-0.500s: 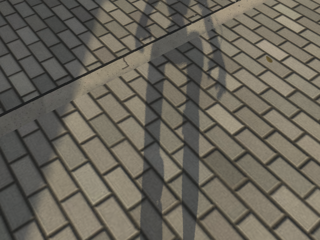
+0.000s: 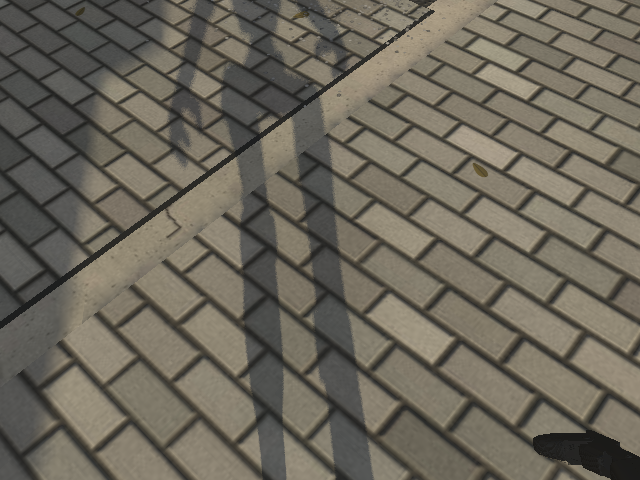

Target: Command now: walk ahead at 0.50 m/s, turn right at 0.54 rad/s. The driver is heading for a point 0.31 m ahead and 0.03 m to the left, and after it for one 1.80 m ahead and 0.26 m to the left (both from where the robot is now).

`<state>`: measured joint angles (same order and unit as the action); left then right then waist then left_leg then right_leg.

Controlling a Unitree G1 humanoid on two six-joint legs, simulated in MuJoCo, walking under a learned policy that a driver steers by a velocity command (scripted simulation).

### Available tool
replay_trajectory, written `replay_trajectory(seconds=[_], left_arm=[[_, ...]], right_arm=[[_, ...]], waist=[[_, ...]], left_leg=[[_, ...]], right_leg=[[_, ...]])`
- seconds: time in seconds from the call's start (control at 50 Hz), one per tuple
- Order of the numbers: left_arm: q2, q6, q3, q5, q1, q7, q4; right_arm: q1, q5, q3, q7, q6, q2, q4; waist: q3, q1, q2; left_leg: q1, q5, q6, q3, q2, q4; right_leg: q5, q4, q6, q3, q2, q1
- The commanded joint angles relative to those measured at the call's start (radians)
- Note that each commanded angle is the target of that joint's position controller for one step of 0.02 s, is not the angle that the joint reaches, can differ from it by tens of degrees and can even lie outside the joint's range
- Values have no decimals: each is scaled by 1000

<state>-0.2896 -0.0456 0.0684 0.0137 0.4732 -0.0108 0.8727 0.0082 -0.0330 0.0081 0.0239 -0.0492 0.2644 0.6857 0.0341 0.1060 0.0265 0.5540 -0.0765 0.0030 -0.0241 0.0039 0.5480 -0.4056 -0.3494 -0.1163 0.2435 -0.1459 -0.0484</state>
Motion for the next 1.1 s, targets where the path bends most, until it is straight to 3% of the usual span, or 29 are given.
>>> replay_trajectory(seconds=[0.02, 0.04, 0.06, 0.08, 0.1, 0.12, 0.18, 0.24, 0.32, 0.4, 0.46, 0.48, 0.5, 0.52, 0.54, 0.56, 0.58, 0.6, 0.62, 0.66, 0.74, 0.82, 0.94, 1.0, 1.02, 1.04, 1.06, 1.08, 1.1], left_arm=[[-167, -27, 34, -7, -83, 9, -70], [-70, -37, 8, -27, -32, 13, -99], [-60, -32, 4, -27, 68, 13, -115], [-111, -16, 7, 6, 53, 4, -69], [-104, -13, 4, 16, -24, 13, -68], [-85, -12, 0, 16, -70, 20, -78], [-62, 11, -7, 29, -95, 40, -87], [-49, 16, -15, 33, -162, 49, -109], [-17, 8, -42, 31, -346, 62, -166], [-10, 1, -57, 19, -466, 62, -196], [-32, -6, -51, 20, -475, 50, -204], [-38, -11, -47, 24, -438, 45, -193], [-50, -20, -37, 32, -334, 37, -157], [-93, -33, -19, 47, -175, 25, -107], [-191, -38, 6, 69, -20, 8, -95], [-237, -21, 21, 42, -15, 6, -88], [-158, -15, 6, 17, -79, 8, -89], [-94, -21, -11, 11, -159, 11, -97], [-53, -29, -20, 12, -202, 14, -98], [-23, -45, -28, 10, -218, 8, -84], [-43, -72, -15, 0, -168, 4, -47], [-28, -69, -17, 3, -124, 0, -12], [-67, -57, -8, 6, -41, -14, 39], [-104, -39, 0, 11, -49, -24, 49], [-121, -29, 5, 14, -55, -26, 49], [-135, -19, 10, 13, -56, -25, 46], [-134, -15, 9, 11, -73, -21, 29], [-18, -23, -15, -5, -27, -3, -36], [-76, -34, -2, 3, -125, 5, -82]], right_arm=[[305, -3, -65, -33, -36, 191, 18], [438, -31, -85, -52, -39, 266, 17], [388, -22, -99, -47, -24, 304, 20], [315, -6, -88, -37, -16, 208, 9], [267, 2, -69, -29, -18, 126, 7], [244, -3, -59, -25, -21, 90, 19], [290, 5, -58, -19, -46, 93, 73], [327, 18, -63, -10, -65, 105, 107], [359, 22, -61, -8, -56, 97, 141], [437, 23, -70, -6, -50, 130, 183], [459, 18, -75, -12, -38, 147, 208], [464, 19, -74, -14, -33, 146, 216], [463, 24, -72, -16, -28, 145, 225], [462, 28, -65, -16, -29, 124, 218], [461, 44, -43, -12, -34, 48, 161], [527, 42, -48, -21, -26, 43, 161], [458, 22, -72, -28, -12, 120, 175], [418, 25, -71, -19, -13, 95, 169], [405, 26, -69, -15, -8, 73, 177], [422, 4, -71, -1, 17, 53, 195], [329, 3, -76, 18, 38, 27, 161], [188, 3, -68, 29, 38, 8, 109], [13, -5, -50, 45, 34, 3, 33], [63, -8, -61, 36, 35, 27, 36], [131, -9, -70, 31, 33, 43, 53], [237, -11, -85, 24, 26, 66, 83], [393, -22, -110, 11, 19, 118, 131], [426, -24, -146, -5, 22, 249, 128], [430, 13, -151, -6, 34, 269, 108]], waist=[[-189, -220, -48], [-340, -236, 98], [-401, -149, 311], [-253, -128, 119], [-136, -133, 6], [-69, -119, -18], [-39, -95, 71], [-29, -90, 70], [12, -116, 63], [17, -157, 67], [21, -147, 67], [8, -128, 62], [-37, -74, 31], [-136, -13, -12], [-285, 37, -169], [-321, 4, -272], [-185, -14, -130], [-78, -49, -115], [-35, -73, -111], [-5, -111, -130], [10, -125, -97], [47, -108, -93], [76, -66, -86], [20, -104, -115], [-24, -136, -122], [-89, -179, -115], [-173, -257, -55], [-279, -212, 168], [-339, -229, 103]], left_leg=[[-539, -48, -69, -32, 27, -89], [-781, -251, -132, -336, 295, -113], [-850, -235, -246, -784, 447, -242], [-719, -330, -253, -723, 412, -246], [-585, -296, -238, -558, 356, -263], [-491, -214, -208, -433, 301, -292], [-412, 49, -189, -254, 224, -323], [-426, 122, -210, -180, 223, -364], [-403, 127, -194, -70, 175, -413], [-432, 202, -176, -40, 184, -387], [-507, 289, -164, -53, 225, -324], [-511, 379, -155, -56, 222, -260], [-496, 470, -139, -30, 190, -123], [-396, 395, -120, 0, 141, 69], [-148, 11, -83, 57, 54, 392], [51, -473, -77, 43, -55, 598], [101, -405, -88, -33, 5, 655], [96, -319, -89, -41, 40, 625], [60, -267, -84, -34, 65, 585], [5, -216, -64, -24, 78, 564], [94, -98, -45, -10, 87, 553], [149, 34, -34, 24, 86, 391], [82, 40, -91, 135, 50, 124], [-38, -105, -151, 190, -30, 87], [-118, -159, -176, 198, -67, 74], [-252, -179, -204, 187, -99, 28], [-490, -174, -248, 94, -63, -50], [-826, -193, -386, -377, 249, -68], [-880, -166, -455, -749, 350, -235]], right_leg=[[819, -393, -2, 68, 160, 191], [427, -691, 23, -31, 84, 366], [-130, -889, 41, -113, -26, 582], [-55, -965, 35, -97, 64, 653], [26, -940, 40, -107, 92, 640], [60, -880, 42, -115, 120, 627], [75, -798, 55, -128, 135, 586], [126, -726, 68, -141, 147, 650], [281, -484, 95, -233, 197, 656], [327, -297, 88, -298, 184, 558], [261, -227, 52, -308, 166, 511], [237, -189, 41, -311, 146, 438], [249, -116, 23, -314, 122, 295], [239, -101, -7, -254, 171, 67], [107, -54, -74, 86, 468, -207], [86, 65, -149, 384, 620, -232], [34, 74, -128, 288, 560, -117], [87, 112, -100, 149, 510, 5], [156, 150, -65, 44, 460, 85], [276, 188, -29, -90, 405, 169], [447, 217, -33, -227, 395, 147], [516, 219, -29, -339, 369, 129], [694, 164, -12, -435, 406, 5], [1098, -15, 6, -485, 416, -71], [1193, -142, 7, -494, 418, -78], [1156, -319, 12, -498, 416, -41], [940, -581, 42, -508, 392, 117], [177, -963, 100, -499, 249, 538], [-136, -1127, 119, -283, 115, 733]])
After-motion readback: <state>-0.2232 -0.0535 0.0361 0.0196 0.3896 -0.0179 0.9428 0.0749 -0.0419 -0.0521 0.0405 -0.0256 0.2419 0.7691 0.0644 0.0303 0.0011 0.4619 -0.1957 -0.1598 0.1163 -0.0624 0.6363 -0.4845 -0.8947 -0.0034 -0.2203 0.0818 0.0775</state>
